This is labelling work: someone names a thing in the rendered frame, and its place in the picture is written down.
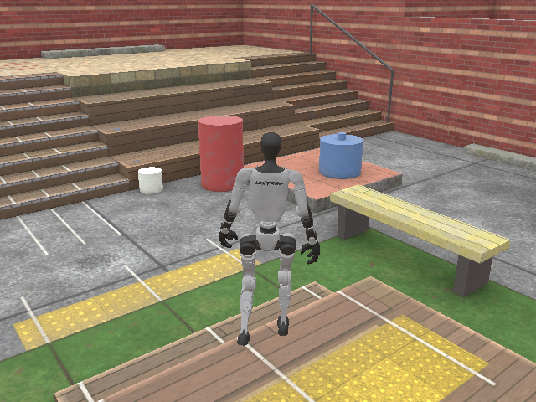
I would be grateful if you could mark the robot left forearm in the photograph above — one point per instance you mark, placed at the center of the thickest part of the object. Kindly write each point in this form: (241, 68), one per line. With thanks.
(228, 220)

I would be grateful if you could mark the left robot upper arm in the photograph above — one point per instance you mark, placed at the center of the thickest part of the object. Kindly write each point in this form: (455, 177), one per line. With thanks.
(243, 176)

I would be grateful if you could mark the left robot hand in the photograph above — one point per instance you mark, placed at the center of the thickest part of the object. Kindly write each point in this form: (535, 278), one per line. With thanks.
(228, 236)

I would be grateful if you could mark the robot right forearm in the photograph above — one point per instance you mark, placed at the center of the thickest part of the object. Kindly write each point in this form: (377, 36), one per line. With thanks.
(309, 228)

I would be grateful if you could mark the right robot upper arm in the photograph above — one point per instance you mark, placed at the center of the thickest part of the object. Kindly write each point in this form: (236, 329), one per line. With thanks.
(300, 193)

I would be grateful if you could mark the humanoid robot torso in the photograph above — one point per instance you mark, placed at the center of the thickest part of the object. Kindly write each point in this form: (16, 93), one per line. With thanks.
(268, 193)

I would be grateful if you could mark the robot right foot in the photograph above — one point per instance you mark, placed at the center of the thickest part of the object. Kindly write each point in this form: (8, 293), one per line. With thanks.
(283, 329)

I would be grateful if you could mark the right robot hand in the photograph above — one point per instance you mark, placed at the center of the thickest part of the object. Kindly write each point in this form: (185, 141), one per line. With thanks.
(314, 253)

